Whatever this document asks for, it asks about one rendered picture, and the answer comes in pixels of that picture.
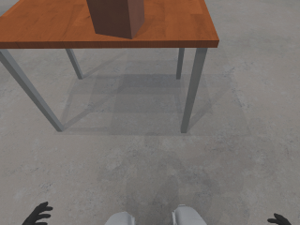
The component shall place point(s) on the robot thigh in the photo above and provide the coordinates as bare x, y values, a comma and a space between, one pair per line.
185, 215
122, 218

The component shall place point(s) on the left robot thigh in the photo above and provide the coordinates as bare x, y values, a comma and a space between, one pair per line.
122, 218

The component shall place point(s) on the table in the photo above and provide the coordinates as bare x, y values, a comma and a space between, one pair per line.
67, 24

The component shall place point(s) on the carton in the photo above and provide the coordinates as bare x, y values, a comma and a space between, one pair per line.
117, 18

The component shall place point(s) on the right robot thigh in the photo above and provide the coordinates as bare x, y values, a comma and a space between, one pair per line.
185, 215

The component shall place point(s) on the left robot hand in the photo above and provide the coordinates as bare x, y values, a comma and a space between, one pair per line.
35, 215

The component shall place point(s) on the right robot hand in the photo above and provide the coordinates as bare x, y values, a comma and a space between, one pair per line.
279, 220

